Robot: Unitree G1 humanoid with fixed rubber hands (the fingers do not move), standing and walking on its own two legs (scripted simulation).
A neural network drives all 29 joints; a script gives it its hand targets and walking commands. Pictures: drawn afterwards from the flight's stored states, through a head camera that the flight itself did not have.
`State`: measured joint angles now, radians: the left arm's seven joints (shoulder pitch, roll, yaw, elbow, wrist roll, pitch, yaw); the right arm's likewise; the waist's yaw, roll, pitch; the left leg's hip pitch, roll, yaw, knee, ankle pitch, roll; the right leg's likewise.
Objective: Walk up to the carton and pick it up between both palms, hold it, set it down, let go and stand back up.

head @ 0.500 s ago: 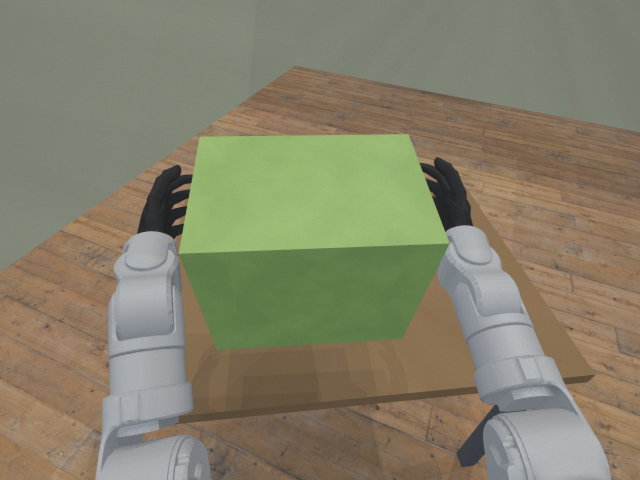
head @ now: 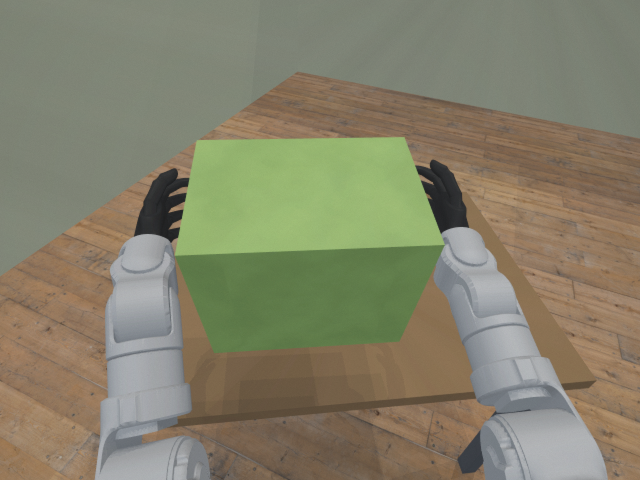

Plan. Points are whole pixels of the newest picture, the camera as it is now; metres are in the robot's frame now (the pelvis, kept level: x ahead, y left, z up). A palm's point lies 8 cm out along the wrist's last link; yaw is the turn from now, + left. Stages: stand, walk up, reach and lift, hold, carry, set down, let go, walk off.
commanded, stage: hold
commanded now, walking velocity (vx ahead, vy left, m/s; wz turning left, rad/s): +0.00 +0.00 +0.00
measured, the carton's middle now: (306, 248) +0.38 +0.00 +0.13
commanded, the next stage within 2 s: none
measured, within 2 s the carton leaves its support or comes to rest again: neither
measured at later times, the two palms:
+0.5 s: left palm (152, 236) +0.35 +0.18 +0.18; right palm (447, 224) +0.35 -0.17 +0.18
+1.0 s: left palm (154, 233) +0.35 +0.18 +0.18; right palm (450, 225) +0.35 -0.17 +0.18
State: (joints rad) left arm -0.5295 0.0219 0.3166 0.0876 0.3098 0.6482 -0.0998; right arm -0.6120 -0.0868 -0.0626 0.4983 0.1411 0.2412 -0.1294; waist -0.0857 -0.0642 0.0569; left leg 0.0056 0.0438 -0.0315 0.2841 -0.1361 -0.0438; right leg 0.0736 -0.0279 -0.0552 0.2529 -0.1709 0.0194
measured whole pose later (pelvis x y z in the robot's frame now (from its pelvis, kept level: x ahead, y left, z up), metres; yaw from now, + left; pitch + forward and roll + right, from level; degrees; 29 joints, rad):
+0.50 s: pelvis +0.00 +0.00 +0.00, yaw +0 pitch -9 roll +0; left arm -0.49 0.03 0.32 0.03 0.29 0.65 -0.11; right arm -0.59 -0.10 -0.01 0.44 0.19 0.25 -0.17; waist -0.09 -0.06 0.05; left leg 0.01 0.05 -0.02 0.29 -0.14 -0.04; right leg 0.08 -0.03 -0.05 0.24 -0.17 0.02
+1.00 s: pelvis -0.01 +0.01 +0.00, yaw -1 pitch -7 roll +0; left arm -0.55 0.02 0.31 0.09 0.31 0.67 -0.09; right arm -0.63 -0.09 -0.07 0.48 0.15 0.26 -0.13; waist -0.07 -0.05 0.03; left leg -0.04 0.04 -0.01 0.27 -0.11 -0.03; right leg 0.02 -0.03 -0.03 0.25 -0.15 0.03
